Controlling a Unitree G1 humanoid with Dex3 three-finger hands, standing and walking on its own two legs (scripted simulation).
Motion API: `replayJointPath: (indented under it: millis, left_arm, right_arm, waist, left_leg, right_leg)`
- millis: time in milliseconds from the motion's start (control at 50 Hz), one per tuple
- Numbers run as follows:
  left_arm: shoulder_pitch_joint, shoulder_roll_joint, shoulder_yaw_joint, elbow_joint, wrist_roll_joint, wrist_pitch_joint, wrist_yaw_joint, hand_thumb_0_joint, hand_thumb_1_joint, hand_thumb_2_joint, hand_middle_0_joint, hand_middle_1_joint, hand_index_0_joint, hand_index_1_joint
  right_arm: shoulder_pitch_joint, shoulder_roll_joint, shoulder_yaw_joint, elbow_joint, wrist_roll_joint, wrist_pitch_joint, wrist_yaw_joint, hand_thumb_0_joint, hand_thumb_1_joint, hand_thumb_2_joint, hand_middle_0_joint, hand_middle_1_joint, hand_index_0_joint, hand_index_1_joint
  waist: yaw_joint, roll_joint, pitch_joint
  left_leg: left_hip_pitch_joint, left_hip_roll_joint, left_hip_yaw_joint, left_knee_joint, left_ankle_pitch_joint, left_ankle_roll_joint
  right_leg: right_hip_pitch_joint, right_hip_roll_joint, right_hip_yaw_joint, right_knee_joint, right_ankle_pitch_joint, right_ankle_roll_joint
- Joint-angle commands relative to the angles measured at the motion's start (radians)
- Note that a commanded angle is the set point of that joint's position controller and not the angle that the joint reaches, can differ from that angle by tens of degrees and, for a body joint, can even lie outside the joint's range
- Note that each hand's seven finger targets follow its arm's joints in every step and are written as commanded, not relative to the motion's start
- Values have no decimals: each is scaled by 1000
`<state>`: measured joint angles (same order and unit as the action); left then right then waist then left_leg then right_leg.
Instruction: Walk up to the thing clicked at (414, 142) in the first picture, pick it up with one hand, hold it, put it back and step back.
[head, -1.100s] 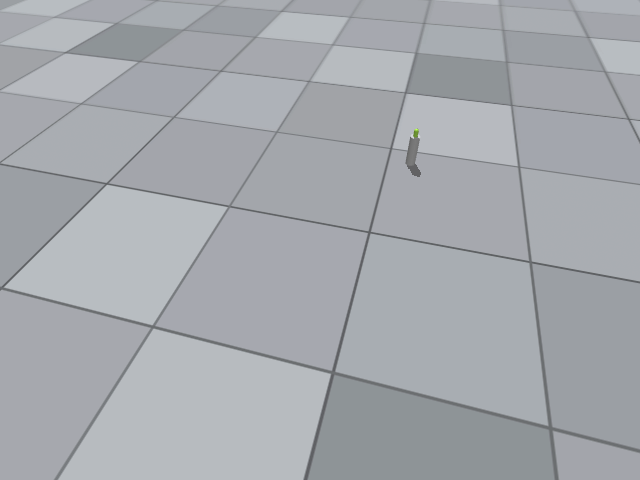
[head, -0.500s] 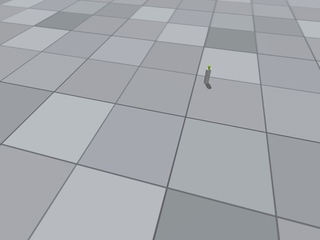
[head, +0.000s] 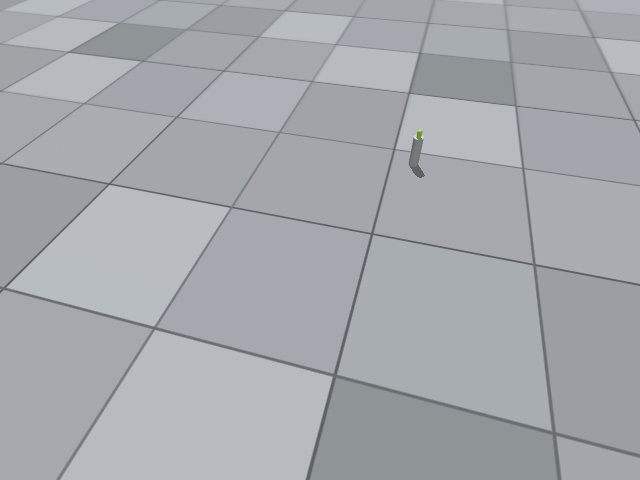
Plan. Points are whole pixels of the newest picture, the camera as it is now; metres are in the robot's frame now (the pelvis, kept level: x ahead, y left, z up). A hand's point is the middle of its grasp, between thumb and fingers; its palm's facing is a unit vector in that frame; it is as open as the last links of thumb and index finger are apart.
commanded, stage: stand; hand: left
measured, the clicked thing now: (416, 147) +1.79 -0.47 -0.68
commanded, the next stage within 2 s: walk up in 0.02 s
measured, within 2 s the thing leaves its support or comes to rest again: neither
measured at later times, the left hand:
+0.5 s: hand (228, 448) +0.22 +0.15 -0.14, palm faces -0.13 -0.91 -0.39, open 7.3 cm
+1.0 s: hand (286, 274) +0.55 +0.09 -0.16, palm faces -0.36 -0.86 -0.35, open 7.4 cm
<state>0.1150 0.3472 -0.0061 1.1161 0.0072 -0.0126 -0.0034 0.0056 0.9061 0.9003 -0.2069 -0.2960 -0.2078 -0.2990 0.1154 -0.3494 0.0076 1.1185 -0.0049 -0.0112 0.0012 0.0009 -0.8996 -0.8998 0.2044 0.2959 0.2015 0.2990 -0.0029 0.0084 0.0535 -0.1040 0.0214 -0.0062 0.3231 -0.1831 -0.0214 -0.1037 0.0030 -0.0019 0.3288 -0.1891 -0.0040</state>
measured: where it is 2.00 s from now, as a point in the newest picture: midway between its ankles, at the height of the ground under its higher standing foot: (418, 310)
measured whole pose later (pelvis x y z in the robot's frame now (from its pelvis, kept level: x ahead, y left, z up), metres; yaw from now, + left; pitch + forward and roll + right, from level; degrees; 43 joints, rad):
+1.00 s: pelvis +0.39 -0.15 -0.01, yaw -19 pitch -1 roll +0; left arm 0.27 0.46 0.04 0.90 -0.01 -0.06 -0.05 0.01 0.91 0.90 -0.21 -0.30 -0.21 -0.30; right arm 0.27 -0.38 -0.06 0.86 -0.01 -0.11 0.05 0.00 -0.90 -0.90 0.21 0.30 0.20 0.30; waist -0.04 -0.05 0.05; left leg -0.21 0.07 0.15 0.50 -0.26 0.00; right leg -0.46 0.00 0.06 1.12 -0.35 -0.04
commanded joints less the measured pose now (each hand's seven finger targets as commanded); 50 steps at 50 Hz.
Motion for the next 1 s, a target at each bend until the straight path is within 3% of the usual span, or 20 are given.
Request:
replayJointPath:
  millis: [0, 40, 80, 200, 260, 320, 340, 360, 380, 400, 480, 600, 700, 780, 800, 820, 840, 860, 920, 980]
  left_arm:
    - [9, 321, 128, -149, 30, -20, -33, 0, 900, 900, -200, -300, -200, -300]
    - [-142, 258, 120, -196, 35, -5, -67, 0, 900, 900, -200, -300, -200, -300]
    - [-181, 267, 124, -241, 42, -12, -80, 0, 900, 900, -200, -300, -200, -300]
    - [30, 252, 138, -210, 17, -8, -136, 0, 900, 900, -200, -300, -200, -300]
    - [38, 259, 150, -201, 22, -13, -132, 0, 900, 900, -200, -300, -200, -300]
    - [235, 305, 176, -139, 33, -28, -106, 0, 900, 900, -200, -300, -200, -300]
    - [374, 381, 204, -118, 36, -39, -83, 0, 900, 900, -200, -300, -200, -300]
    - [365, 462, 212, -154, 28, -50, -70, 0, 900, 900, -200, -300, -200, -300]
    - [261, 490, 206, -190, 12, -50, -73, 0, 900, 900, -200, -300, -200, -300]
    - [200, 492, 203, -216, 1, -51, -71, 0, 900, 900, -200, -300, -200, -300]
    - [122, 370, 164, -239, -5, -72, -54, 0, 900, 900, -200, -300, -200, -300]
    - [129, 360, 152, -288, -4, -91, -54, 0, 900, 900, -200, -300, -200, -300]
    - [167, 355, 147, -299, 6, -96, -52, 0, 900, 900, -200, -300, -200, -300]
    - [197, 306, 124, -305, 2, -86, -47, 0, 900, 900, -200, -300, -200, -300]
    - [256, 238, 102, -309, -7, -83, -41, 0, 900, 900, -200, -300, -200, -300]
    - [289, 177, 82, -314, -16, -83, -37, 0, 900, 900, -200, -300, -200, -300]
    - [271, 305, 106, -298, -15, -75, -21, 0, 900, 900, -200, -300, -200, -300]
    - [209, 329, 97, -299, -7, -83, -15, 0, 900, 900, -200, -300, -200, -300]
    - [191, 282, 101, -276, -31, -87, -37, 0, 900, 900, -200, -300, -200, -300]
    - [171, 245, 98, -292, -27, -65, -62, 0, 900, 900, -200, -300, -200, -300]
  right_arm:
    - [38, -344, -130, -138, -35, -51, 4, 0, -900, -900, 200, 300, 200, 300]
    - [134, -391, -167, -110, -43, -65, 9, 0, -900, -900, 200, 300, 200, 300]
    - [110, -409, -178, -149, -36, -81, 5, 0, -900, -900, 200, 300, 200, 300]
    - [-78, -368, -174, -236, -52, -99, 25, 0, -900, -900, 200, 300, 200, 300]
    - [-53, -354, -168, -233, -54, -90, 34, 0, -900, -900, 200, 300, 200, 300]
    - [-45, -306, -147, -236, -50, -70, 33, 0, -900, -900, 200, 300, 200, 300]
    - [-36, -226, -115, -257, -46, -68, 35, 0, -900, -900, 200, 300, 200, 300]
    - [-30, -194, -94, -307, -20, -71, 42, 0, -900, -900, 200, 300, 200, 300]
    - [-38, -297, -121, -298, -24, -65, 41, 0, -900, -900, 200, 300, 200, 300]
    - [-40, -333, -132, -284, -23, -70, 41, 0, -900, -900, 200, 300, 200, 300]
    - [94, -306, -128, -226, 1, -66, 59, 0, -900, -900, 200, 300, 200, 300]
    - [22, -294, -145, -293, -25, -55, 87, 0, -900, -900, 200, 300, 200, 300]
    - [-66, -254, -141, -333, -23, -81, 84, 0, -900, -900, 200, 300, 200, 300]
    - [205, -299, -172, -256, -35, -103, 60, 0, -900, -900, 200, 300, 200, 300]
    - [347, -367, -201, -236, -52, -110, 47, 0, -900, -900, 200, 300, 200, 300]
    - [364, -418, -210, -259, -54, -115, 37, 0, -900, -900, 200, 300, 200, 300]
    - [319, -432, -216, -266, -14, -110, 38, 0, -900, -900, 200, 300, 200, 300]
    - [279, -408, -213, -276, -9, -103, 36, 0, -900, -900, 200, 300, 200, 300]
    - [205, -313, -154, -307, 5, -113, 27, 0, -900, -900, 200, 300, 200, 300]
    - [183, -317, -146, -318, 5, -121, 28, 0, -900, -900, 200, 300, 200, 300]
  waist:
    - [-22, -32, -180]
    - [-107, 164, -32]
    - [-94, 106, 43]
    - [42, 185, -8]
    - [33, 138, 11]
    - [131, -101, -38]
    - [211, -361, -64]
    - [178, -459, -33]
    - [127, -271, 43]
    - [101, -202, 90]
    - [15, -153, 23]
    - [28, -101, 64]
    - [63, -45, 33]
    - [-66, 78, -137]
    - [-122, 238, -224]
    - [-106, 330, -254]
    - [-96, 221, -251]
    - [-87, 156, -176]
    - [-35, 86, -55]
    - [-8, 131, 4]
  left_leg:
    - [142, 113, -77, 55, -375, 114]
    - [265, 285, -293, -123, -682, 203]
    - [157, 481, -428, -228, -569, 278]
    - [-35, 286, -42, -171, -422, 184]
    - [-152, 228, 70, -70, -420, 162]
    - [-362, 150, 163, 320, -414, 128]
    - [-531, 35, 213, 690, -382, 95]
    - [-677, -35, 101, 875, -421, 42]
    - [-615, 42, 10, 890, -348, 36]
    - [-603, 91, -15, 886, -295, 38]
    - [-463, 138, -39, 725, -126, 61]
    - [-448, 122, 13, 491, -29, 7]
    - [-362, 112, 29, 287, 68, 14]
    - [118, 17, 96, 140, -11, 69]
    - [334, 167, -117, 96, -217, 133]
    - [459, 400, -552, 10, -351, 191]
    - [425, 471, -677, -53, -386, 294]
    - [329, 463, -621, -57, -276, 299]
    - [106, 287, -144, -25, 228, 196]
    - [-7, 274, -33, -57, 269, 218]
  right_leg:
    - [-144, -75, 141, 39, -348, -59]
    - [-590, -28, 31, 351, -359, -32]
    - [-671, -103, 122, 571, -260, -21]
    - [-339, -138, 16, 420, -167, -4]
    - [-182, -93, -74, 328, -99, 4]
    - [122, -8, -140, 276, -87, -17]
    - [231, -81, 85, 106, -366, -72]
    - [155, -312, 624, -196, -690, -153]
    - [4, -404, 793, -279, -845, -224]
    - [-65, -411, 787, -277, -790, -254]
    - [-89, -250, 377, -159, -432, -171]
    - [-176, -228, 259, -186, -422, -197]
    - [-84, -221, 194, -101, -173, -190]
    - [-164, -110, 47, 376, 241, -118]
    - [-375, -39, 5, 664, 110, -78]
    - [-608, 92, 48, 833, -333, -41]
    - [-646, 39, 119, 911, -319, -68]
    - [-661, -8, 141, 935, -266, -65]
    - [-527, -61, 136, 831, -130, -39]
    - [-475, -78, 93, 706, -99, -6]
